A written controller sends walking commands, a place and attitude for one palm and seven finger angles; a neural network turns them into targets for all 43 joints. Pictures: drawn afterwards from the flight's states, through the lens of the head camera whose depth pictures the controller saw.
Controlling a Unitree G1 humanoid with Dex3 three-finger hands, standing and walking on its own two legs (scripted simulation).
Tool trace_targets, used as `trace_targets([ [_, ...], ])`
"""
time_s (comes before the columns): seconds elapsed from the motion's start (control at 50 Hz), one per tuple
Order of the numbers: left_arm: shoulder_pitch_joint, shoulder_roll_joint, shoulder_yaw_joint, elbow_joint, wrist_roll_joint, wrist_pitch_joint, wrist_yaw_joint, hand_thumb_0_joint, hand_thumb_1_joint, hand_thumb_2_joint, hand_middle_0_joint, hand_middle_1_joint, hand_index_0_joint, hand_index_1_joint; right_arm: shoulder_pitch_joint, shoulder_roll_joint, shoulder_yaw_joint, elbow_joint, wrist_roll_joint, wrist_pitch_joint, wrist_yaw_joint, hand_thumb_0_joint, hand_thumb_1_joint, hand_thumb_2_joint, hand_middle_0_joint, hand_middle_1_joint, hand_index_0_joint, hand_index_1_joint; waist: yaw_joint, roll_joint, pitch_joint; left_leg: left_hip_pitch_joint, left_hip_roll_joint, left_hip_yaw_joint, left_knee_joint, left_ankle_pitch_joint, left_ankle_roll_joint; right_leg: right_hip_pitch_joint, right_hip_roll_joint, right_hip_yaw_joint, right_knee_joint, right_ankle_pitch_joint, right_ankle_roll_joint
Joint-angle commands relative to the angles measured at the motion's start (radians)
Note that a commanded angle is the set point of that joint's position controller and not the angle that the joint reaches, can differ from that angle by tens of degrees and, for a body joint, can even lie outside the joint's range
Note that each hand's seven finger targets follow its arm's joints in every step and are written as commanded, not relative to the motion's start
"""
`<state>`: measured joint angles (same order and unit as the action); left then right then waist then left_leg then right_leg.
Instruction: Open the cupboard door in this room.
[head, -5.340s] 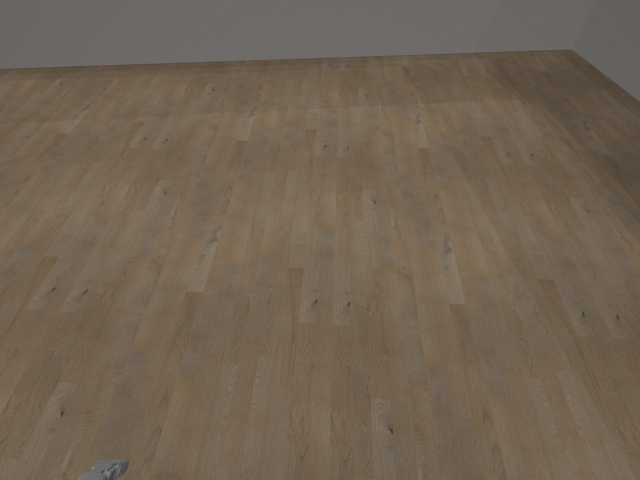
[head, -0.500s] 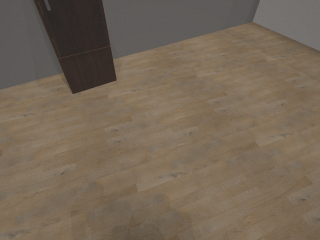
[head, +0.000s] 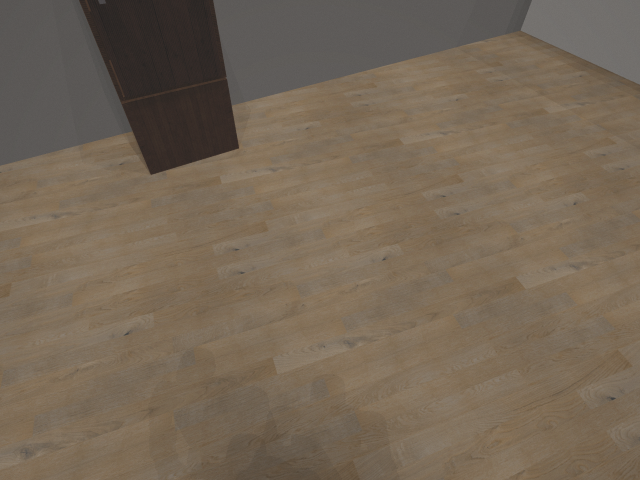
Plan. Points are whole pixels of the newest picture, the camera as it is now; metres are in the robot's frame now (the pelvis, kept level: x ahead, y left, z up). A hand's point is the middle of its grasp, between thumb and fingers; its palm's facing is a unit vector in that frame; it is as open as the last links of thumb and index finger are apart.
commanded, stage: stand and wait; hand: left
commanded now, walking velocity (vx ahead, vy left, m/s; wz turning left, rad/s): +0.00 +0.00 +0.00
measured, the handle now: out of the picture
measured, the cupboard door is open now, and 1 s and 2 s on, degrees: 0 0 0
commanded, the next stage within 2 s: turn or walk to find it in 1.58 s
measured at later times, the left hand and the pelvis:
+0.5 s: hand out of the picture +0.02 +0.18 -0.17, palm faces +0.03 -0.98 -0.21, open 7.4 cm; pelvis +0.00 -0.01 +0.00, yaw +0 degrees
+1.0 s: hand out of the picture +0.08 +0.24 -0.15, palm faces -0.01 -0.94 -0.33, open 7.4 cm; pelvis +0.01 +0.00 +0.01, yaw +0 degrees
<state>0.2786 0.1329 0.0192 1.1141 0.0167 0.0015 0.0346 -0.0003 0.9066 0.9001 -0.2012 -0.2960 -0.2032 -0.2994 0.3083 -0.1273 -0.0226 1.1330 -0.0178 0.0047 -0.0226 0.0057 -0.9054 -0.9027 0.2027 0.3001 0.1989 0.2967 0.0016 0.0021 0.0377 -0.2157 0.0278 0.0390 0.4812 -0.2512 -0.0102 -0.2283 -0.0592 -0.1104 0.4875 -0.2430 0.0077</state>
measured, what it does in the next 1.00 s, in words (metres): stands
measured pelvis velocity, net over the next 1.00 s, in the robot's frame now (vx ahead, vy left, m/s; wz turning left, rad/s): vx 0.01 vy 0.00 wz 0.00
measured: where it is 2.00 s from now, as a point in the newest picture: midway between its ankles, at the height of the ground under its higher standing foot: outside the picture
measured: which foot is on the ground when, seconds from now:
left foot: down 0.00-1.00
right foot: down 0.00-1.00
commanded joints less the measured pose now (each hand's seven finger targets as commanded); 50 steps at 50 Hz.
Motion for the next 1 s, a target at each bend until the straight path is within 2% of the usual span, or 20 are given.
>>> trace_targets([
  [0.0, 0.061, 0.101, 0.012, -0.022, -0.003, -0.012, 0.005, 0.0, 0.9, 0.9, -0.2, -0.3, -0.2, -0.3, 0.06, -0.089, -0.01, -0.028, 0.004, -0.016, -0.004, 0.0, -0.9, -0.9, 0.2, 0.3, 0.2, 0.3, 0.002, -0.003, 0.008, -0.032, 0.075, -0.073, -0.089, 0.114, 0.03, -0.004, -0.077, 0.085, -0.101, 0.023, -0.013],
  [0.06, 0.058, 0.107, 0.01, -0.018, -0.003, -0.016, 0.004, 0.0, 0.9, 0.9, -0.2, -0.3, -0.2, -0.3, 0.052, -0.098, -0.01, -0.027, 0.007, -0.022, -0.005, 0.0, -0.9, -0.9, 0.2, 0.3, 0.2, 0.3, 0.002, 0.01, -0.007, -0.018, 0.083, -0.077, -0.097, 0.15, 0.031, 0.024, -0.074, 0.079, -0.095, 0.078, -0.012],
  [0.18, 0.046, 0.132, 0.01, -0.012, -0.003, -0.023, 0.001, 0.0, 0.9, 0.9, -0.2, -0.3, -0.2, -0.3, 0.024, -0.124, -0.01, -0.025, 0.008, -0.026, -0.008, 0.0, -0.9, -0.9, 0.2, 0.3, 0.2, 0.3, 0.004, 0.002, 0.018, -0.002, 0.082, -0.072, -0.11, 0.165, 0.027, 0.037, -0.078, 0.084, -0.122, 0.104, -0.017],
  [0.32, 0.02, 0.169, 0.014, -0.012, -0.004, -0.027, -0.004, 0.0, 0.9, 0.9, -0.2, -0.3, -0.2, -0.3, -0.014, -0.162, -0.012, -0.03, 0.006, -0.026, -0.007, 0.0, -0.9, -0.9, 0.2, 0.3, 0.2, 0.3, 0.006, -0.007, 0.044, 0.009, 0.079, -0.07, -0.135, 0.119, 0.025, 0.035, -0.08, 0.095, -0.165, 0.052, -0.021],
  [0.44, -0.011, 0.208, 0.02, -0.022, -0.003, -0.032, -0.008, 0.0, 0.9, 0.9, -0.2, -0.3, -0.2, -0.3, -0.038, -0.205, -0.015, -0.039, 0.007, -0.03, -0.004, 0.0, -0.9, -0.9, 0.2, 0.3, 0.2, 0.3, 0.005, -0.006, 0.012, 0.024, 0.087, -0.075, -0.144, 0.129, 0.025, 0.069, -0.082, 0.098, -0.176, 0.07, -0.027],
  [0.5, -0.029, 0.236, 0.023, -0.026, -0.003, -0.033, -0.012, 0.0, 0.9, 0.9, -0.2, -0.3, -0.2, -0.3, -0.066, -0.23, -0.016, -0.044, 0.006, -0.032, -0.003, 0.0, -0.9, -0.9, 0.2, 0.3, 0.2, 0.3, 0.008, 0.0, 0.025, 0.025, 0.088, -0.078, -0.159, 0.115, 0.026, 0.064, -0.084, 0.105, -0.189, 0.059, -0.028],
  [0.7, -0.104, 0.319, 0.031, -0.039, -0.003, -0.037, -0.022, 0.0, 0.9, 0.9, -0.2, -0.3, -0.2, -0.3, -0.135, -0.319, -0.019, -0.06, 0.005, -0.037, 0.003, 0.0, -0.9, -0.9, 0.2, 0.3, 0.2, 0.3, 0.01, 0.0, -0.021, 0.056, 0.101, -0.092, -0.18, 0.138, 0.028, 0.101, -0.092, 0.111, -0.204, 0.089, -0.03],
  [0.82, -0.147, 0.363, 0.029, -0.046, -0.004, -0.037, -0.027, 0.0, 0.9, 0.9, -0.2, -0.3, -0.2, -0.3, -0.182, -0.367, -0.015, -0.07, 0.004, -0.036, 0.008, 0.0, -0.9, -0.9, 0.2, 0.3, 0.2, 0.3, 0.01, -0.003, -0.024, 0.068, 0.106, -0.094, -0.196, 0.142, 0.025, 0.107, -0.098, 0.117, -0.222, 0.098, -0.028],
  [0.98, -0.186, 0.402, 0.025, -0.051, -0.004, -0.036, -0.031, 0.0, 0.9, 0.9, -0.2, -0.3, -0.2, -0.3, -0.218, -0.406, -0.009, -0.082, 0.005, -0.038, 0.012, 0.0, -0.9, -0.9, 0.2, 0.3, 0.2, 0.3, 0.008, 0.001, -0.05, 0.085, 0.114, -0.098, -0.212, 0.17, 0.023, 0.135, -0.102, 0.117, -0.227, 0.137, -0.022],
])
